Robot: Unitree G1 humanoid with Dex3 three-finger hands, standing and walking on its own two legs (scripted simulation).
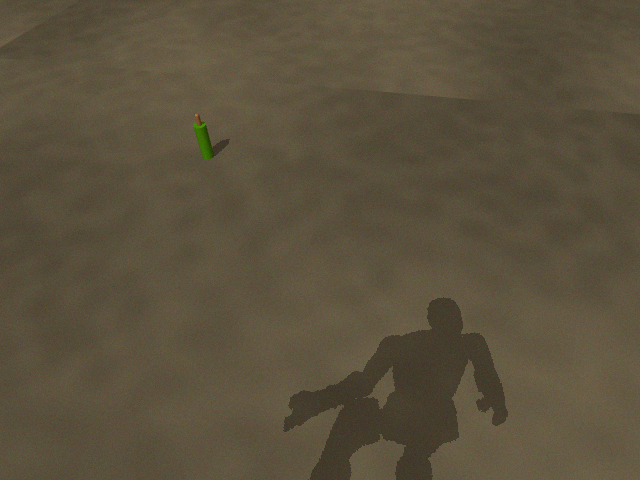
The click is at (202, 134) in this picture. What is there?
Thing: necked bottle
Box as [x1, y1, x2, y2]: [193, 113, 213, 159]
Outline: 196,113 196,122 193,125 202,156 203,158 208,159 213,156 205,123 199,119 199,116
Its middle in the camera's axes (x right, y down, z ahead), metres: -0.59 -0.52 +1.96
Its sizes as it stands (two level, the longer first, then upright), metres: 0.059 0.059 0.248
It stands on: the floor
